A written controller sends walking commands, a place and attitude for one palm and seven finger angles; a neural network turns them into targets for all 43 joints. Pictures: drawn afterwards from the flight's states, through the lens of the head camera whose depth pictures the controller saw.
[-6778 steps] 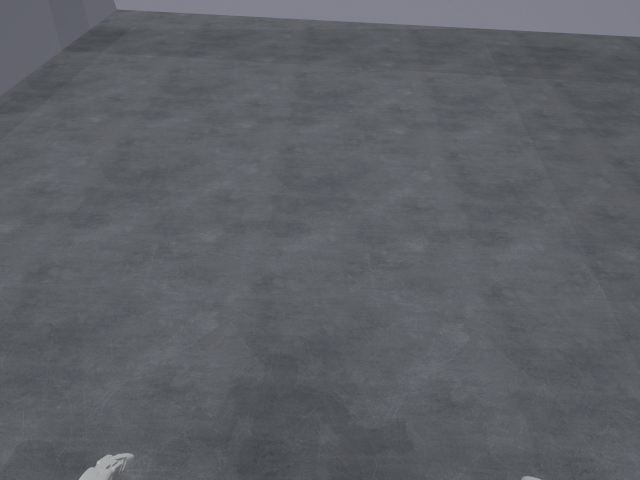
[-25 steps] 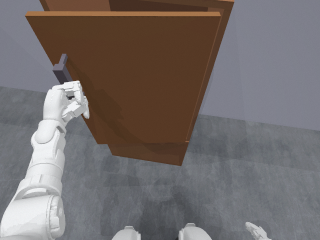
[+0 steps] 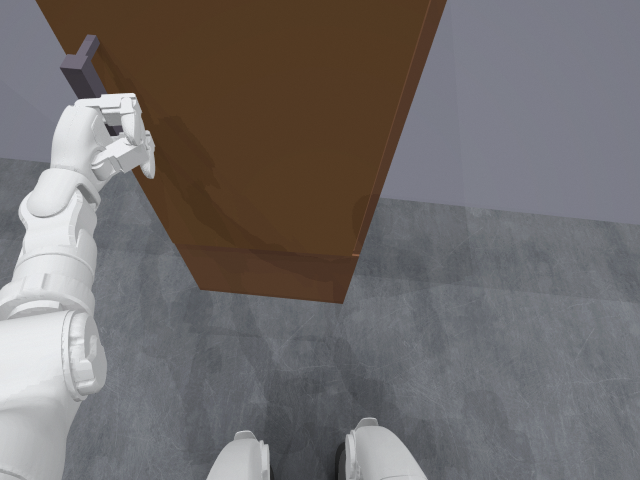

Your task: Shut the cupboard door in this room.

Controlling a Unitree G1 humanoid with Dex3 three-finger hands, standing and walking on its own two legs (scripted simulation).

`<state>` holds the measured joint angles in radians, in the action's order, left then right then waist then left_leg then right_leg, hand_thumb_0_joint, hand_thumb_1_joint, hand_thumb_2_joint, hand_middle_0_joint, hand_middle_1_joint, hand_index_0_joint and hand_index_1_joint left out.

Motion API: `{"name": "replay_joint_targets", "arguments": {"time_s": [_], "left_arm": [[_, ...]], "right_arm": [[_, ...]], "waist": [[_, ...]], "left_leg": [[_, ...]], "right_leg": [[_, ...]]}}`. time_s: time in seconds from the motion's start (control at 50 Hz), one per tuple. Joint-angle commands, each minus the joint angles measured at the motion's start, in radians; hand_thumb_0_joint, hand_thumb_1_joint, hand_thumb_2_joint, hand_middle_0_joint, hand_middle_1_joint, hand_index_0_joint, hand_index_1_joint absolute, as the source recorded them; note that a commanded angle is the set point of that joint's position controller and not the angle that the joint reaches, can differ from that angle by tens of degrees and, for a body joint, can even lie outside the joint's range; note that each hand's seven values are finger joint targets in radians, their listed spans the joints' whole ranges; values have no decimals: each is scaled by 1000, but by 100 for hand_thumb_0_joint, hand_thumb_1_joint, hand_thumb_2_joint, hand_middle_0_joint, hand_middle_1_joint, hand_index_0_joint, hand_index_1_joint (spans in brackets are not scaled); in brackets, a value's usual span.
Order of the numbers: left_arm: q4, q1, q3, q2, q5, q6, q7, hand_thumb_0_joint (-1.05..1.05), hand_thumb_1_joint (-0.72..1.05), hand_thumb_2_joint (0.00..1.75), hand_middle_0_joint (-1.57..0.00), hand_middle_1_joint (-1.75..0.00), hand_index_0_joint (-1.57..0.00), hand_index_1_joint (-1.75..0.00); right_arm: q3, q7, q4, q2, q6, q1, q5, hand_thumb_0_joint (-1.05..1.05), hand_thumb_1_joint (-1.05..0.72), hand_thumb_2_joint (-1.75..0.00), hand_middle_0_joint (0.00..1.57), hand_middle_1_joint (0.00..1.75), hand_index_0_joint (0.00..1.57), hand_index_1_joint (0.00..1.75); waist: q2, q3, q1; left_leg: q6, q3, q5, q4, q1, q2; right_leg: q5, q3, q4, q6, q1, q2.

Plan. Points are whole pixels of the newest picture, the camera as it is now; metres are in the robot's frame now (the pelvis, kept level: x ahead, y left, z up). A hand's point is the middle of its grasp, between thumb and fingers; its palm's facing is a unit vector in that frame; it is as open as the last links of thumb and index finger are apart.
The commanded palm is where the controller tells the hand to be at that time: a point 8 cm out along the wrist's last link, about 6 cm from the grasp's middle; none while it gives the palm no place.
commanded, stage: push the door shut along its arc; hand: left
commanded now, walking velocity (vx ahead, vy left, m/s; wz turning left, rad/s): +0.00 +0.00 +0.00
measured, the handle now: (110, 105) +0.57 +0.23 +0.09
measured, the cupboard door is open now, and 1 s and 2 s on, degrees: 2 0 0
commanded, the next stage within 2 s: pull the fist back off the door in 0.36 s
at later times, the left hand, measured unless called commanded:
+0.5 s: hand (159, 137) +0.51 +0.17 +0.10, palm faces -0.21 -0.98 -0.02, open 3.1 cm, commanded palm +0.53 +0.20 +0.09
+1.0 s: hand (169, 133) +0.52 +0.16 +0.09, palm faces +0.12 -0.99 -0.03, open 3.1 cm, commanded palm +0.47 +0.20 +0.09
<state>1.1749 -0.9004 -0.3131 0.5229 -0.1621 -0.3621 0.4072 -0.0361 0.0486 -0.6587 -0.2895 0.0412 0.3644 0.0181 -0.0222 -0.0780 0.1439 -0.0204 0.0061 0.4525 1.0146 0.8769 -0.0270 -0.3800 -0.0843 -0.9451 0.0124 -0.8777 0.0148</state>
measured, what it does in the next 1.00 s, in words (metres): stands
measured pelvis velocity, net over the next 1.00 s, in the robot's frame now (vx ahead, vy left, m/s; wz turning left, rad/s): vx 0.01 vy -0.01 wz -0.05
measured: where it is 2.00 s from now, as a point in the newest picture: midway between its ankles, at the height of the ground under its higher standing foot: outside the picture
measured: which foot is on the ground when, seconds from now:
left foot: down 0.00-1.00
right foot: down 0.00-1.00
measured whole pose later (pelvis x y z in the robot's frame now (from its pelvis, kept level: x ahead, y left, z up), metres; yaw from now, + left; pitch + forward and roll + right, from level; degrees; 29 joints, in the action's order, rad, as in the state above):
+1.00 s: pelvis +0.01 -0.01 +0.01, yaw -3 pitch +19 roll -1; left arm 1.11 -0.81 -0.44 0.43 -0.08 -0.39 0.09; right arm -0.02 -0.01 -0.62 -0.27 0.00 0.48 -0.02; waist -0.05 -0.10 0.16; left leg -0.01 0.05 0.45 0.94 0.84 -0.06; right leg -0.36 -0.04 -0.89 0.02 -0.87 -0.02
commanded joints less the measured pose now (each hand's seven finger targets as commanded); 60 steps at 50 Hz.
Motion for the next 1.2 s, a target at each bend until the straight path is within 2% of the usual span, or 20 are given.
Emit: {"name": "replay_joint_targets", "arguments": {"time_s": [0.0,0.08,0.14,0.2,0.24,0.3,0.34,0.4,0.44,0.46,0.5,0.54,0.62,0.66,0.76,0.86,0.98,1.06,1.16,1.18], "left_arm": [[-212,-548,11,180,-4,-53,30,0,90,90,-130,-150,-130,-150],[-175,-599,-20,224,1,-35,33,0,90,90,-130,-150,-130,-150],[-152,-609,-81,306,13,-25,24,0,90,90,-130,-150,-130,-150],[-141,-688,-1,229,28,-22,28,0,90,90,-130,-150,-130,-150],[-130,-729,-16,266,30,-17,26,0,90,90,-130,-150,-130,-150],[-95,-767,39,222,42,-4,29,0,90,90,-130,-150,-130,-150],[-119,-814,27,256,40,-10,35,0,90,90,-130,-150,-130,-150],[-98,-834,60,238,43,3,47,0,90,90,-130,-150,-130,-150],[-139,-878,71,235,36,-3,55,0,90,90,-130,-150,-130,-150],[-123,-874,-128,241,-48,19,-131,0,90,90,-130,-150,-130,-150],[-108,-809,-67,137,-13,28,-289,0,90,90,-130,-150,-130,-150],[-85,-788,-88,131,25,18,-402,0,90,90,-130,-150,-130,-150],[-96,-821,-25,210,221,-28,-463,0,90,90,-130,-150,-130,-150],[-119,-790,-27,229,241,-54,-442,0,90,90,-130,-150,-130,-150],[-89,-561,-176,308,106,-42,-349,0,90,90,-130,-150,-130,-150],[-196,-345,-183,264,100,-63,-337,0,90,90,-130,-150,-130,-150],[-391,-177,-116,114,34,-121,-291,0,90,90,-130,-150,-130,-150],[-554,-98,16,-43,0,-122,-257,0,90,90,-130,-150,-130,-150],[-645,23,102,-160,-29,-88,-276,0,90,90,-130,-150,-130,-150],[-648,35,73,-133,-29,-82,-292,0,90,90,-130,-150,-130,-150]], "right_arm": [[67,11,60,-181,20,138,-3,0,-90,-90,20,30,20,30],[66,11,56,-189,16,158,-5,0,-90,-90,20,30,20,30],[61,10,64,-193,11,173,-9,0,-90,-90,20,30,20,30],[62,7,56,-185,9,177,-6,0,-90,-90,20,30,20,30],[59,12,53,-193,11,182,-5,0,-90,-90,20,30,20,30],[52,14,48,-191,21,178,-2,0,-90,-90,20,30,20,30],[50,18,40,-199,34,178,-2,0,-90,-90,20,30,20,30],[42,24,33,-198,51,169,3,0,-90,-90,20,30,20,30],[42,29,26,-205,66,172,3,0,-90,-90,20,30,20,30],[41,27,47,-178,68,178,-22,0,-90,-90,20,30,20,30],[45,1,54,-173,79,171,-31,0,-90,-90,20,30,20,30],[51,-16,54,-174,80,183,-51,0,-90,-90,20,30,20,30],[53,-51,52,-179,59,223,-73,0,-90,-90,20,30,20,30],[57,-58,64,-178,45,222,-73,0,-90,-90,20,30,20,30],[58,-42,111,-169,19,210,-44,0,-90,-90,20,30,20,30],[69,-44,136,-150,-8,215,-37,0,-90,-90,20,30,20,30],[97,-48,135,-137,-22,192,-25,0,-90,-90,20,30,20,30],[113,-48,124,-122,-20,162,-13,0,-90,-90,20,30,20,30],[112,-47,120,-109,-14,108,-1,0,-90,-90,20,30,20,30],[111,-46,120,-112,-14,99,-1,0,-90,-90,20,30,20,30]], "waist": [[-132,-458,61],[-118,-458,74],[-108,-484,68],[-99,-422,108],[-97,-417,121],[-109,-385,141],[-152,-426,143],[-164,-413,155],[-197,-466,159],[-198,-466,97],[-163,-460,115],[-94,-437,125],[-153,-482,132],[-172,-539,107],[-34,-568,28],[11,-520,-15],[-8,-508,-33],[-118,-505,-32],[-78,-409,-40],[-51,-389,-47]], "left_leg": [[-1,-80,-251,-134,-323,6],[-3,-85,-264,-124,-306,3],[-7,-78,-295,-108,-275,4],[-8,-85,-242,-108,-266,3],[-12,-85,-210,-102,-242,1],[-13,-93,-123,-103,-216,3],[-12,-97,-110,-93,-234,0],[-15,-97,-47,-87,-199,-1],[-13,-106,-55,-84,-240,-7],[-2,-140,2,-112,-186,1],[7,-153,81,-139,-185,-4],[0,-144,111,-139,-136,2],[-9,-107,40,-114,-139,11],[-6,-100,-19,-111,-176,10],[-15,-28,-112,-124,-66,22],[-18,9,-212,-152,-84,20],[-13,26,-336,-181,-217,26],[-5,12,-501,-188,-410,14],[4,-9,-571,-213,-463,2],[4,-9,-552,-218,-448,4]], "right_leg": [[162,54,106,15,123,-41],[167,50,100,15,109,-43],[198,55,87,14,135,-45],[150,49,98,8,74,-46],[126,53,98,8,60,-46],[60,52,100,9,11,-45],[48,53,90,10,-13,-43],[5,54,87,11,-35,-42],[7,52,78,11,-56,-41],[-2,42,75,7,-63,-35],[-28,32,67,-7,-69,-31],[-44,35,77,-16,-46,-30],[-30,50,74,-5,-10,-26],[-3,59,80,4,37,-29],[106,103,133,0,324,-39],[268,105,144,-9,417,-42],[436,92,155,-5,475,-51],[499,62,162,-1,403,-55],[486,35,174,-2,367,-51],[488,36,175,-2,378,-49]]}}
